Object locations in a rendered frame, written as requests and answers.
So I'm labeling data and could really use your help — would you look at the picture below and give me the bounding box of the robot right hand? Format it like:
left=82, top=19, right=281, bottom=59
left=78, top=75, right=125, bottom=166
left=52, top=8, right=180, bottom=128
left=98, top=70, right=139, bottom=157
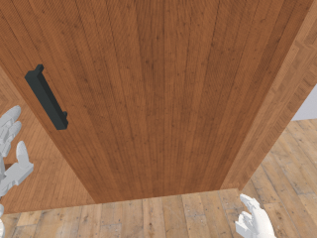
left=235, top=193, right=274, bottom=238

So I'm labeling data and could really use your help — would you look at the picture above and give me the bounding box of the wardrobe door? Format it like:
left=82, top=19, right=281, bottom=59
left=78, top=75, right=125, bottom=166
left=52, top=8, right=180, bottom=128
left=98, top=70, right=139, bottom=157
left=0, top=0, right=314, bottom=204
left=223, top=0, right=317, bottom=184

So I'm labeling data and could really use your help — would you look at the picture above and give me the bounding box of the handle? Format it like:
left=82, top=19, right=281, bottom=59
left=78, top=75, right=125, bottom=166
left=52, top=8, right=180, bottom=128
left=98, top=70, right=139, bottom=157
left=25, top=63, right=68, bottom=130
left=273, top=44, right=317, bottom=103

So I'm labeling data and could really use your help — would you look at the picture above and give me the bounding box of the robot left hand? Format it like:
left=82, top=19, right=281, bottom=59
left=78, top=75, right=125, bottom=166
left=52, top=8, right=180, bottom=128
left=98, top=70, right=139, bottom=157
left=0, top=105, right=34, bottom=199

